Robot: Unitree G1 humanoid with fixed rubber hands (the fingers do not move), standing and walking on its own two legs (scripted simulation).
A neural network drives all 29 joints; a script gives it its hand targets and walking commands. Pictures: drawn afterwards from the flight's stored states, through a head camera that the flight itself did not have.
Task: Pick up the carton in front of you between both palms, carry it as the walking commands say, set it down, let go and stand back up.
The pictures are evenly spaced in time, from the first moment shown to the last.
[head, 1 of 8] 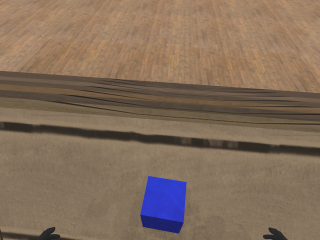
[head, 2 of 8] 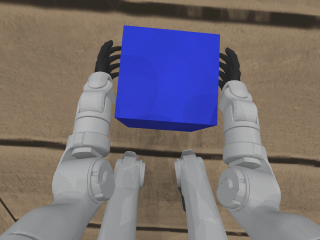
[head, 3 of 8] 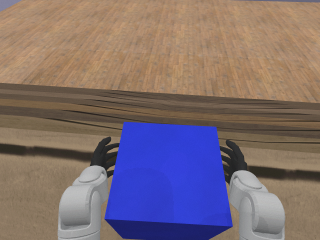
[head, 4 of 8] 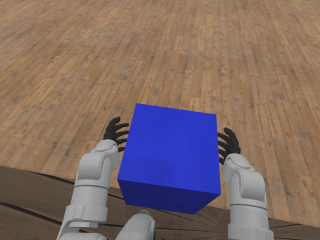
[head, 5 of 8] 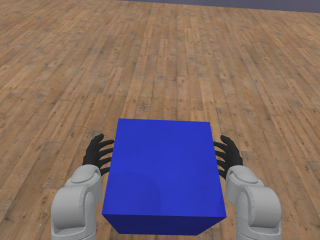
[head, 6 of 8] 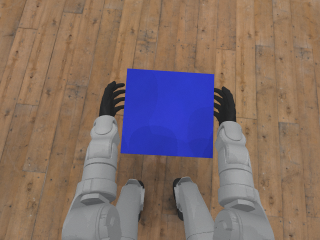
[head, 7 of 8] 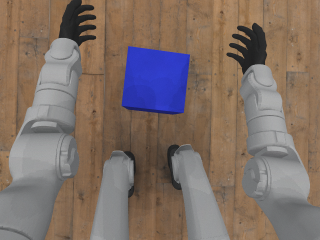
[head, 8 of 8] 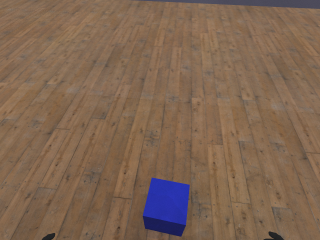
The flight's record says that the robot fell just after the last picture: no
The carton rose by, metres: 0.68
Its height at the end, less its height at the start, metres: -1.32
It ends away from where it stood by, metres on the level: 5.50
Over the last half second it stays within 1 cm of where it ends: yes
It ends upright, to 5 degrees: yes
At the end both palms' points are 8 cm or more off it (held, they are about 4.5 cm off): yes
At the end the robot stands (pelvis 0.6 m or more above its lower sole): yes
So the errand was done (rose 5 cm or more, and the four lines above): yes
